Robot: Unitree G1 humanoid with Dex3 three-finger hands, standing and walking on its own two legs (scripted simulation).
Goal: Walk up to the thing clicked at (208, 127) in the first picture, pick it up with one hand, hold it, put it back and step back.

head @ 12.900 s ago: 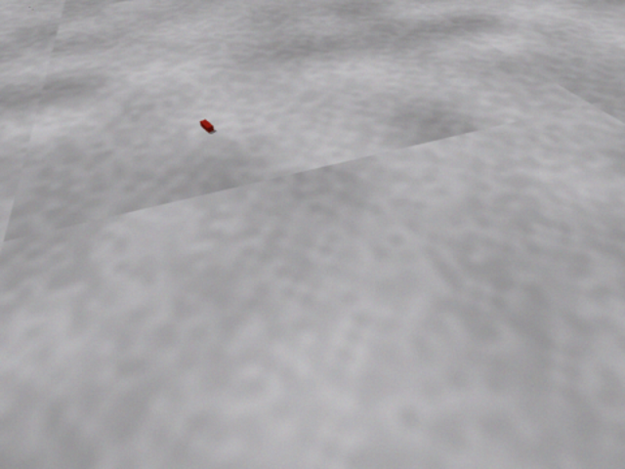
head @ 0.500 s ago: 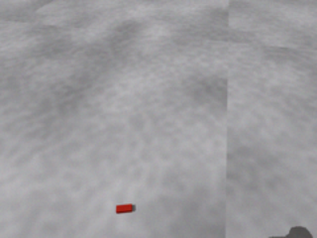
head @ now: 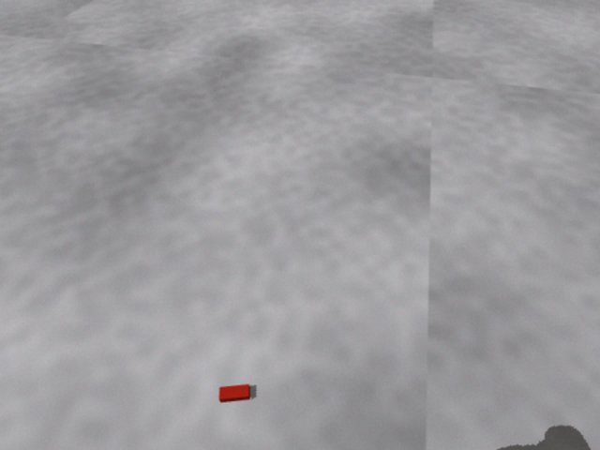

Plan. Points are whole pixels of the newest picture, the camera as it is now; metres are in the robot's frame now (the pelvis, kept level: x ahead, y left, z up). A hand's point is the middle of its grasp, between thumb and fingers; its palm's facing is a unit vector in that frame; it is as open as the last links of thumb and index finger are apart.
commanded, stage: stand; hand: left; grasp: from above
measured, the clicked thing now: (234, 393) +0.45 +0.24 -0.77
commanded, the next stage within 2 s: rise first in 0.52 s
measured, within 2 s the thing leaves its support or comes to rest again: neither
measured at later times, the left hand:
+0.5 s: hand out of the picture +0.06 +0.25 -0.16, palm faces -0.03 -0.94 -0.34, open 7.4 cm
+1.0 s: hand out of the picture +0.14 +0.25 -0.18, palm faces -0.06 -0.93 -0.37, open 11.2 cm
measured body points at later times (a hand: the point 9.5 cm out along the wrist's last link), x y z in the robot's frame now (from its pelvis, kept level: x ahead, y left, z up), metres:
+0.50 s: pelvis +0.00 +0.00 +0.00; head +0.01 +0.00 +0.45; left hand +0.07 +0.30 -0.13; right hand +0.07 -0.30 -0.13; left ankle -0.02 +0.14 -0.75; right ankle -0.01 -0.14 -0.75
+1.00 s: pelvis -0.02 +0.01 -0.03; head +0.04 +0.01 +0.42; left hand +0.14 +0.30 -0.15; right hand +0.08 -0.25 -0.15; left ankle -0.02 +0.14 -0.75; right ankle -0.01 -0.14 -0.75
